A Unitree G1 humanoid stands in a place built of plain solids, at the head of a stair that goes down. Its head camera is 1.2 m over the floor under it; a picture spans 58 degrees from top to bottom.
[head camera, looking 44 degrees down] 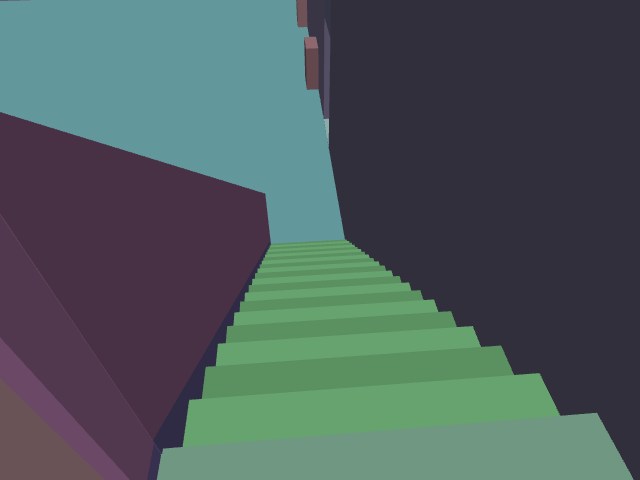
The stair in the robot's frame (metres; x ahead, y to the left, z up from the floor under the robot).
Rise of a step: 0.18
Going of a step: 0.22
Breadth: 1.21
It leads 5 degrees to the left of straight ahead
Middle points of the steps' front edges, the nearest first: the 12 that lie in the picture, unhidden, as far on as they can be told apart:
0.49 -0.18 0.00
0.71 -0.16 -0.18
0.94 -0.15 -0.35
1.16 -0.13 -0.53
1.38 -0.11 -0.71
1.60 -0.09 -0.89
1.82 -0.08 -1.07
2.04 -0.06 -1.25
2.26 -0.04 -1.43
2.48 -0.02 -1.60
2.70 0.00 -1.78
2.92 0.01 -1.96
